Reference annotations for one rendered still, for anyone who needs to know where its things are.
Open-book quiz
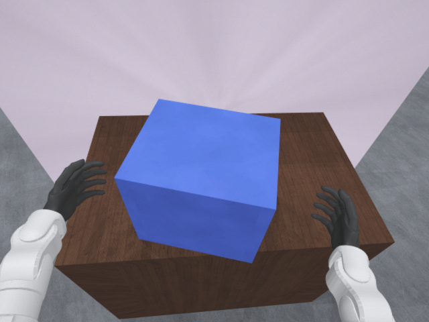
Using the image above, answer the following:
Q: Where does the pedestal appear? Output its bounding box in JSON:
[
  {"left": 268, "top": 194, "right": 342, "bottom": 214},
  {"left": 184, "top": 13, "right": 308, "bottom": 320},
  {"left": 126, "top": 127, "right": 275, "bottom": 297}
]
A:
[{"left": 54, "top": 112, "right": 395, "bottom": 319}]

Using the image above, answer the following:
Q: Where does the left robot forearm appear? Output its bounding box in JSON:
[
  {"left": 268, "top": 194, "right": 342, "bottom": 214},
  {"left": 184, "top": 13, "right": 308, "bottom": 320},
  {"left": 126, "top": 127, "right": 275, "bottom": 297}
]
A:
[{"left": 0, "top": 209, "right": 66, "bottom": 322}]

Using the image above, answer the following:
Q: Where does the robot left hand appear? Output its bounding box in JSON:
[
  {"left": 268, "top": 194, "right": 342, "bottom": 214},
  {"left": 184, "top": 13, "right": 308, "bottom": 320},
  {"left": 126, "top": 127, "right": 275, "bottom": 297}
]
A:
[{"left": 43, "top": 159, "right": 107, "bottom": 221}]

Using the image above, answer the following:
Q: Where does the right robot forearm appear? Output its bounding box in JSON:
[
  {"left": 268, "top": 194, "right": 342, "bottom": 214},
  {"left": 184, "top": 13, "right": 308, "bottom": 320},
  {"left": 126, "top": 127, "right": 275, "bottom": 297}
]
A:
[{"left": 326, "top": 246, "right": 395, "bottom": 322}]

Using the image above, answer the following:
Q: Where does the carton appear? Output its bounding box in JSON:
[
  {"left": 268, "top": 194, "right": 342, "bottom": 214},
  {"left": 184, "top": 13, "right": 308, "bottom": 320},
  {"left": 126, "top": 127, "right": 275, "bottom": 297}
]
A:
[{"left": 114, "top": 99, "right": 281, "bottom": 263}]

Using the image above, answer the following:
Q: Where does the robot right hand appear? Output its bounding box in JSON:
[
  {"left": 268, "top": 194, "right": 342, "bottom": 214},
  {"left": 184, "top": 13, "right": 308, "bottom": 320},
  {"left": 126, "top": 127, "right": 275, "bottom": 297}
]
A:
[{"left": 311, "top": 186, "right": 360, "bottom": 251}]

